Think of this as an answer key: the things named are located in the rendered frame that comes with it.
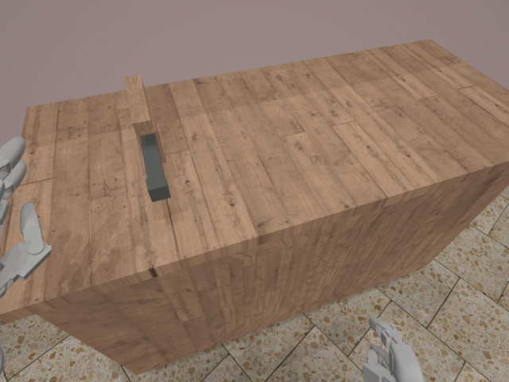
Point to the counter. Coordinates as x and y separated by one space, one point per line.
292 186

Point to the tap lever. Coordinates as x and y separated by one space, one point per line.
156 182

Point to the right robot hand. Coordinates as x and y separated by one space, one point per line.
399 365

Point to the left robot hand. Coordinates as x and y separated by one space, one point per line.
23 259

